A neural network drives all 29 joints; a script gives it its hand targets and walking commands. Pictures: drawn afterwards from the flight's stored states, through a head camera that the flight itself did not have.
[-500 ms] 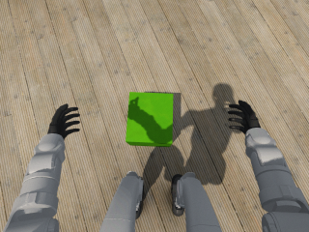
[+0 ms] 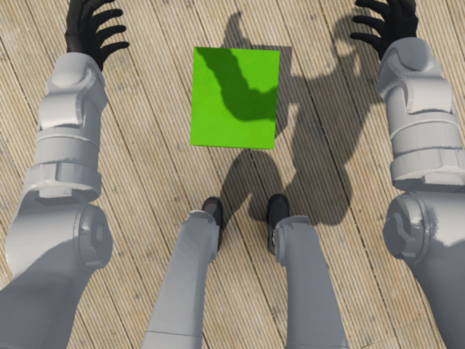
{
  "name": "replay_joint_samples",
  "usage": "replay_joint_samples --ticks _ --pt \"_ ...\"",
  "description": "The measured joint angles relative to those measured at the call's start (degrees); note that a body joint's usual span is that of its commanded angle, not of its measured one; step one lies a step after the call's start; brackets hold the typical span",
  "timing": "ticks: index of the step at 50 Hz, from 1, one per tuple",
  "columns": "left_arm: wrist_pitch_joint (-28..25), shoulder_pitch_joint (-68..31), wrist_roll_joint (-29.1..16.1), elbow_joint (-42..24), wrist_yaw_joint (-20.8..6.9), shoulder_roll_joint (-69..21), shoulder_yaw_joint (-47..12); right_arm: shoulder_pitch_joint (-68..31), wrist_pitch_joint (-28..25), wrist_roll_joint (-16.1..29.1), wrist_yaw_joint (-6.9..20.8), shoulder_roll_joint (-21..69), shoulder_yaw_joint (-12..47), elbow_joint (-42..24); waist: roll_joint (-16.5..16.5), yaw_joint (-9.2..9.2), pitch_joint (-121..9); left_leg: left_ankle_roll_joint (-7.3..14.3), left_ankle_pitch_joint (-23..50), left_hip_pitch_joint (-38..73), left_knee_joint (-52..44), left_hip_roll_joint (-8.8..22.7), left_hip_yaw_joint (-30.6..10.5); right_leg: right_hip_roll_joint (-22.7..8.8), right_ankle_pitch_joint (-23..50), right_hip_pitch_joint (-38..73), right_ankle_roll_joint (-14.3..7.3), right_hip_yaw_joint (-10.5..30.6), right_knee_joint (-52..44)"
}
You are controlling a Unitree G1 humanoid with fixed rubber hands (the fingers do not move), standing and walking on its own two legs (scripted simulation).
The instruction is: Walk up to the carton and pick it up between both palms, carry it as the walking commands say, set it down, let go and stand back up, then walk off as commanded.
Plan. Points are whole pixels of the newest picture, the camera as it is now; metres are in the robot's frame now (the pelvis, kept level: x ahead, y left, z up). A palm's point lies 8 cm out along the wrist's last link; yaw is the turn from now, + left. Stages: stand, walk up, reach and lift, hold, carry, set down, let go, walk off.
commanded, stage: reach and lift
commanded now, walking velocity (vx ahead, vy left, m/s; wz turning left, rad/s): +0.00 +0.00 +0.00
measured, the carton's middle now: (234, 104) +0.52 +0.05 -0.56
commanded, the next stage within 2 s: none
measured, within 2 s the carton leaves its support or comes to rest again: neither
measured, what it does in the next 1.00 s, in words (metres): lowers itself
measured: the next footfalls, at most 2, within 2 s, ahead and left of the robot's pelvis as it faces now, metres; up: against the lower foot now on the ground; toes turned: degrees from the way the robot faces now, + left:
none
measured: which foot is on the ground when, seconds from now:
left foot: down 0.00-1.00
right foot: down 0.00-1.00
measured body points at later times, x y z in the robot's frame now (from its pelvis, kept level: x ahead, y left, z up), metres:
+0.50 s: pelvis -0.03 -0.01 -0.08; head +0.32 +0.01 +0.18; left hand +0.51 +0.24 -0.22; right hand +0.55 -0.17 -0.22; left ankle +0.08 +0.10 -0.62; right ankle +0.11 -0.13 -0.62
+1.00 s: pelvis -0.05 -0.02 -0.23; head +0.33 +0.00 +0.00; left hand +0.52 +0.23 -0.38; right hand +0.55 -0.17 -0.38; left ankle +0.08 +0.10 -0.62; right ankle +0.10 -0.13 -0.62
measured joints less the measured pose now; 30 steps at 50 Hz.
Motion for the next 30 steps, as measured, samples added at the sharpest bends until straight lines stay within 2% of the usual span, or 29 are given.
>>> replay_joint_samples --ticks 3,7,12,15,17,20,25,27,30 --pt "-0.92 -2.02 -0.62 -3.08 0.53 -0.46 -0.91 -1.87 -1.87 -1.0 0.22 -0.38 -1.78 -1.03 0.62 -0.37 5.24 -0.01 -0.41 1.32 0.7 -0.43 -0.84 -0.11 -0.67 1.8 0.13 -0.41 0.41" --pt "-0.7 -5.56 -0.16 -9.78 1.54 -0.52 -1.57 -2.92 -2.92 -0.11 0.51 -1.62 -2.54 -7.73 1.17 -0.57 19.43 -0.17 -1.34 7.76 1.74 -0.68 -1.88 0.53 -1.55 8.64 0.55 -0.2 0.93" --pt "1.51 -2.02 0.46 -13.45 2.93 -1.92 -1.99 2.81 -0.67 3.41 0.12 -0.77 -0.15 -13.78 0.94 0.2 18.86 -0.56 -1.96 4.28 3.97 -0.24 -2.15 1.6 -1.65 5.07 0.56 0.25 2.67" --pt "1.87 -1.08 -0.6 -14.45 3.62 -1.21 -1.76 2.36 -0.32 3.31 -1.03 -0.32 1.83 -15.61 0.65 0.26 18.69 -1.1 -2.2 2.6 7.36 -0.65 -2.14 2.08 -1.88 2.83 0.46 1.15 6.63" --pt "1.76 -2.78 -1.31 -12.33 3.64 0.28 -1.77 -0.54 -0.28 1.92 -1.96 -0.55 1.98 -13.39 0.61 -0.03 18.57 -1.29 -3.84 1.76 9.76 -1.07 -2.05 1.97 -3.75 1.66 0.61 1.4 9.64" --pt "1.88 -8.36 -2.16 -5.5 3.17 3.08 -1.41 -6.64 0.35 1.0 -2.96 -1.99 1.36 -6.99 0.25 -0.43 17.95 -1.58 -4.71 -1.51 14.35 -1.64 -1.86 1.66 -4.98 -1.89 0.55 1.4 15.01" --pt "1.59 -13.73 -2.78 6.72 1.45 4.94 -3.3 -11.81 0.6 1.52 -2.37 -2.63 0.7 5.31 -0.18 -1.03 11.32 -2.46 -5.36 -11.89 21.4 -2.25 -2.79 1.38 -5.9 -11.98 -0.02 0.17 22.02" --pt "0.96 -13.51 -2.32 8.95 1.2 4.2 -4.4 -11.3 -0.09 1.39 -2.12 -1.81 0.68 7.02 -0.13 -1.27 9.21 -2.75 -6.0 -15.6 24.63 -2.36 -3.2 1.35 -6.49 -15.55 -0.15 -0.42 25.08" --pt "0.19 -13.32 -1.97 7.87 1.95 2.78 -4.38 -10.98 -1.06 1.54 -2.48 -0.99 0.44 6.34 -0.53 -1.36 10.0 -2.96 -7.46 -18.93 29.77 -2.29 -3.14 1.62 -7.28 -18.97 -0.37 -0.68 30.05"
